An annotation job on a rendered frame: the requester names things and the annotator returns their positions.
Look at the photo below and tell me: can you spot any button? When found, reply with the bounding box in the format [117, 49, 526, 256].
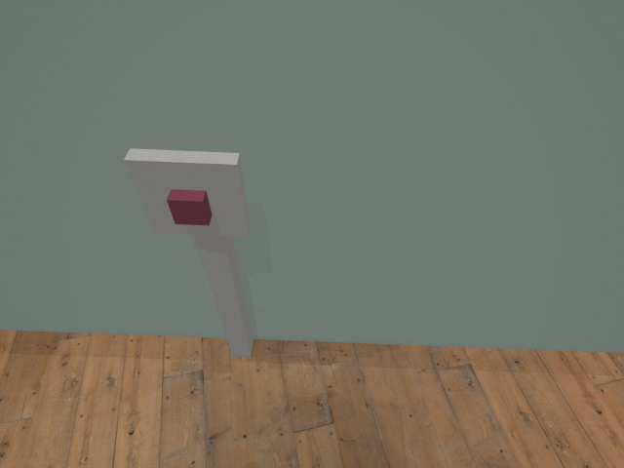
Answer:
[167, 189, 212, 225]

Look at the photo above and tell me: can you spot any panel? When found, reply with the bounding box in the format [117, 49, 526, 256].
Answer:
[124, 148, 254, 358]

